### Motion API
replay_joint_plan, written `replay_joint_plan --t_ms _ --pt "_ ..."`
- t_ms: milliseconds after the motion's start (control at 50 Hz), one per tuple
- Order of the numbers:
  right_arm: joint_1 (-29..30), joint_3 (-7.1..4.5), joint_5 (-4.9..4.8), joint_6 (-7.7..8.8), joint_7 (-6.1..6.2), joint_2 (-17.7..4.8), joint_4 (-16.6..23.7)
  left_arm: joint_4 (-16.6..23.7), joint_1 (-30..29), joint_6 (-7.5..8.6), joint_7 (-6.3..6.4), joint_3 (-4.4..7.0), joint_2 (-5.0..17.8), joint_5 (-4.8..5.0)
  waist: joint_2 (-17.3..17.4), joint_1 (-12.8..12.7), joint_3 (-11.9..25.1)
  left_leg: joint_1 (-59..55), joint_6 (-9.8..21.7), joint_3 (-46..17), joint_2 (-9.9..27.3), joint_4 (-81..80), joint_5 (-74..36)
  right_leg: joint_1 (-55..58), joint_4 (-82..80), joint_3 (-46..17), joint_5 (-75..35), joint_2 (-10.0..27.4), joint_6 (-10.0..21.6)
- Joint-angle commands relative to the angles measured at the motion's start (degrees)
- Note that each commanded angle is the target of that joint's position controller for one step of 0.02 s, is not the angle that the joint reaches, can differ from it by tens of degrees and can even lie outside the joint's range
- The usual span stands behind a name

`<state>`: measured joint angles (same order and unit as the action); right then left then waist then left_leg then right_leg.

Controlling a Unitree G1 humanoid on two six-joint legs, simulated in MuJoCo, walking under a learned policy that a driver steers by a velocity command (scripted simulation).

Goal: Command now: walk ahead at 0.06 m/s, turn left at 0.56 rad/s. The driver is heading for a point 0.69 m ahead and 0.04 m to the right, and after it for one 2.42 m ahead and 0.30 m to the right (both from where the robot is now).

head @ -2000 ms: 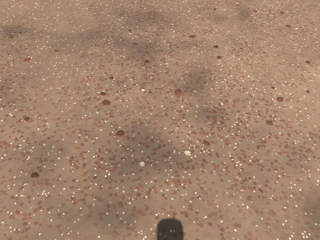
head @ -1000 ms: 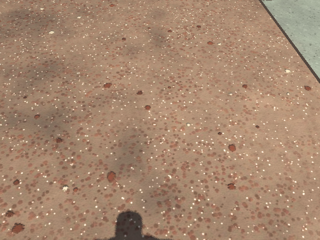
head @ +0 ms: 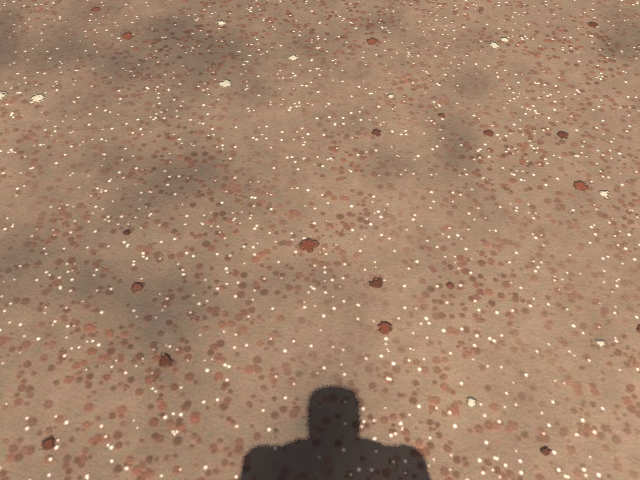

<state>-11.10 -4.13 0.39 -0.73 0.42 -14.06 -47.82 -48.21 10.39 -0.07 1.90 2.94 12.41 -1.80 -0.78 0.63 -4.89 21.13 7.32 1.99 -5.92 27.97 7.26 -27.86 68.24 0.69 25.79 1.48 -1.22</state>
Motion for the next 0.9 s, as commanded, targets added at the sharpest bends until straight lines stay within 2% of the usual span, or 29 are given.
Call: replay_joint_plan --t_ms 20,60,160,260,300,320,340,360,380,400,420,460,480,520,560,580,600,620,640,660,680,720,780,900 --pt "-1.81 -1.73 0.42 0.63 0.0 -7.37 3.26 1.87 7.01 -1.43 0.03 1.14 4.33 -0.13 2.74 -1.8 9.04 -6.31 8.34 -17.6 14.72 -10.95 -18.46 -0.33 -3.04 -2.08 -3.35 0.27 -0.83" --pt "-2.1 -2.04 0.58 0.65 -0.13 -8.37 3.57 2.45 6.03 -1.88 0.05 1.12 4.45 0.13 3.95 -1.37 9.88 -6.97 7.37 -18.14 14.12 -11.67 -12.39 -0.93 -6.55 -2.36 -4.15 0.18 -1.19" --pt "-3.15 -1.81 1.05 -0.24 -0.06 -8.05 3.73 3.96 1.87 -2.52 0.16 1.08 5.24 0.47 7.48 0.99 8.9 -7.37 5.8 -21.27 13.71 -15.08 8.15 -0.3 -15.0 -2.52 -4.43 0.14 -1.15" --pt "-2.34 -1.46 1.64 -0.71 -0.28 -7.79 3.45 3.79 3.07 -1.8 0.37 0.64 5.03 1.26 7.98 1.35 7.79 -6.17 5.49 -23.02 14.52 -14.43 8.78 7.08 -24.91 -1.14 -1.02 -1.94 1.0" --pt "-2.09 -1.22 1.37 -1.0 -0.19 -7.56 2.97 3.03 5.85 -1.36 0.63 0.46 4.64 1.55 7.64 0.41 7.39 -5.63 4.66 -23.86 14.73 -13.13 6.85 11.78 -32.98 -0.22 -2.27 -2.94 2.49" --pt "-1.8 -1.07 0.87 -1.24 0.03 -7.45 2.71 2.2 8.31 -1.05 0.75 0.31 4.08 1.55 6.99 -0.88 7.02 -4.13 3.35 -23.56 14.04 -11.89 6.55 16.05 -40.7 0.48 -5.96 -3.44 3.53" --pt "-2.37 -0.76 0.41 -1.29 0.29 -6.67 2.42 1.86 9.33 -0.54 0.91 0.22 4.31 1.26 5.49 -1.3 6.13 -1.52 0.9 -22.88 12.49 -10.46 8.08 20.15 -48.9 -1.14 -10.2 -2.43 4.6" --pt "-3.98 0.11 0.07 -1.0 0.42 -3.78 2.56 2.66 8.27 0.08 1.17 0.47 7.16 0.22 -1.9 0.15 6.13 1.51 -2.34 -19.34 8.93 -4.78 12.34 22.27 -55.53 -11.05 -7.0 6.21 6.28" --pt "-3.6 0.5 -0.77 -0.48 0.41 -2.27 3.33 4.38 4.29 0.44 0.92 0.83 10.88 -0.09 -9.43 1.61 4.5 5.29 -4.78 -9.84 -0.01 1.15 14.89 19.17 -59.29 -24.13 -10.68 17.24 10.75" --pt "-0.98 -0.11 0.54 -0.41 0.43 -4.96 2.74 4.09 1.75 0.84 0.52 0.39 8.87 -0.25 -8.31 0.51 2.59 -0.8 -5.37 -7.69 1.3 8.48 18.46 10.4 -58.32 -22.76 -16.6 19.26 14.08" --pt "-1.56 -0.18 0.45 -0.48 0.05 -4.81 2.06 4.19 -0.25 1.4 0.35 -0.45 6.25 0.1 -6.43 1.83 2.96 -3.76 -5.66 -8.12 2.03 11.38 16.19 9.92 -57.48 -18.73 -20.14 15.75 13.49" --pt "-2.82 -0.07 0.55 -0.62 -0.13 -4.25 0.55 3.36 -0.83 1.85 0.45 -0.74 6.11 0.52 -7.58 2.38 3.67 -4.37 -6.38 -6.81 2.37 12.04 13.43 13.73 -54.44 -11.78 -28.42 10.36 10.6" --pt "-3.26 0.14 0.76 -0.68 -0.09 -3.84 -0.11 2.77 0.07 2.0 0.55 -0.79 6.2 0.79 -8.11 1.94 4.26 -4.06 -6.9 -5.96 2.72 10.76 13.68 17.02 -52.18 -10.02 -35.69 9.25 10.4" --pt "-2.26 0.79 0.29 -0.63 0.49 -2.59 -0.99 1.09 3.61 1.96 0.45 -0.78 6.59 0.88 -7.21 -0.01 5.8 -4.43 -7.7 -4.36 3.17 5.28 14.32 22.93 -48.37 -9.03 -46.66 9.01 10.62" --pt "-1.8 1.22 -0.35 -0.57 1.12 -2.22 -1.91 -0.33 5.21 1.59 0.48 -0.54 7.33 0.94 -6.81 -0.51 6.84 -7.46 -7.94 -3.66 3.82 -2.66 8.95 25.6 -45.88 -9.21 -50.85 8.82 9.74" --pt "-2.52 1.33 -0.4 -0.47 1.35 -2.48 -2.71 -0.68 4.88 1.39 0.48 -0.36 7.69 1.11 -6.45 0.01 7.23 -11.06 -7.87 -4.22 4.72 -7.6 2.23 24.84 -45.36 -9.21 -49.2 8.29 8.38" --pt "-2.51 1.15 -0.11 -0.32 1.55 -3.82 -3.29 -0.8 4.91 1.41 0.39 -0.36 7.4 1.17 -5.76 -0.3 7.58 -14.74 -7.7 -6.45 6.5 -9.31 -3.07 22.95 -45.67 -9.63 -44.27 7.58 6.79" --pt "-2.71 0.95 0.39 -0.06 1.69 -5.66 -3.66 -0.72 5.19 1.53 0.14 -0.41 7.07 1.16 -3.91 -0.92 8.36 -18.4 -7.51 -8.96 9.48 -7.76 -9.2 20.26 -46.21 -9.5 -37.23 6.51 5.56" --pt "-2.23 0.67 0.02 -0.06 1.59 -6.87 -4.92 -1.38 7.47 1.59 -0.2 -0.25 6.45 1.58 0.3 -2.99 6.82 -18.65 -6.47 -9.19 10.35 -4.49 -13.01 18.13 -48.77 -8.01 -32.25 4.06 4.89" --pt "-2.49 1.07 -0.46 -0.06 1.24 -4.62 -5.81 -2.65 5.95 1.38 -0.03 -0.49 6.0 1.58 1.21 -0.89 5.6 -15.75 -6.11 -9.19 9.84 -5.56 -9.19 19.42 -49.38 -6.6 -27.19 3.04 4.56" --pt "-2.63 1.45 -0.22 -0.02 1.13 -3.62 -6.59 -2.96 4.79 1.07 0.12 -0.48 5.83 1.37 2.19 -0.37 3.71 -13.64 -6.09 -9.59 9.67 -7.36 -6.02 19.58 -49.15 -6.29 -23.97 2.91 4.44" --pt "-2.63 1.67 0.31 0.09 1.43 -3.82 -8.09 -3.55 3.36 0.64 -0.04 -0.27 6.19 1.14 2.71 -0.42 2.65 -12.94 -5.99 -9.84 9.63 -8.82 -5.78 19.8 -48.81 -6.56 -23.32 3.24 4.74" --pt "-2.35 1.77 0.1 0.41 1.67 -4.26 -9.69 -5.24 3.7 0.65 -0.13 -0.37 5.8 1.19 2.31 -0.74 3.08 -13.18 -5.8 -9.97 9.79 -9.24 -4.9 20.3 -49.54 -6.69 -22.15 3.28 4.65" --pt "-2.78 2.4 0.16 0.56 1.72 -3.7 -12.65 -8.56 4.04 0.29 -0.16 -0.72 5.32 1.18 1.38 -0.77 1.62 -11.92 -5.48 -10.25 9.91 -10.54 -0.7 19.51 -50.81 -6.71 -17.09 2.92 4.31"
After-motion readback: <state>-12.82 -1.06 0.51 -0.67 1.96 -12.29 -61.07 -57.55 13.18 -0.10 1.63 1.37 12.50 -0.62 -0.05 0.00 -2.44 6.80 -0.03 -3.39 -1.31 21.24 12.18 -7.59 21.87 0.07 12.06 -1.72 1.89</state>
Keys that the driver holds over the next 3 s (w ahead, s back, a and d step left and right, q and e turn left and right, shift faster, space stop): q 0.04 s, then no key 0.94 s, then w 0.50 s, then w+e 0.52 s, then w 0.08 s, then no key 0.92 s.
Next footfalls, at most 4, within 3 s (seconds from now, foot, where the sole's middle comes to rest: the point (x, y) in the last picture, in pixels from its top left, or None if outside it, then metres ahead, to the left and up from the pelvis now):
0.36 right None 0.06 -0.14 -0.77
0.60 left None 0.03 0.07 -0.77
1.68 right None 0.39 -0.07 -0.77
2.22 left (302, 345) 0.73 0.04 -0.77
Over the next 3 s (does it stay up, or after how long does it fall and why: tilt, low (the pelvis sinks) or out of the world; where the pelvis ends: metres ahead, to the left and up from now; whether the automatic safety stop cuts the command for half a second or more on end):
stays up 0.65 -0.05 0.01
